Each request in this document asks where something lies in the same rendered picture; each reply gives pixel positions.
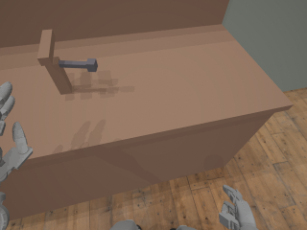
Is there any counter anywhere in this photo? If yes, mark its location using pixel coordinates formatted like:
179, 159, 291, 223
0, 0, 294, 221

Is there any tap lever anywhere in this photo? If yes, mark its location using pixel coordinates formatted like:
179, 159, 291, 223
59, 58, 98, 72

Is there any robot left forearm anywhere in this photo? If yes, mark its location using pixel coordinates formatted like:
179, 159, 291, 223
0, 192, 10, 230

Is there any left robot hand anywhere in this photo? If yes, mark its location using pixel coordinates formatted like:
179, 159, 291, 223
0, 81, 33, 187

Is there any left robot thigh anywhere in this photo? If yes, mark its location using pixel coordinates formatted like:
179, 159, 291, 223
109, 220, 141, 230

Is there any right robot hand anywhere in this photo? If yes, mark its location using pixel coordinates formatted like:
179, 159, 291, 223
219, 184, 257, 230

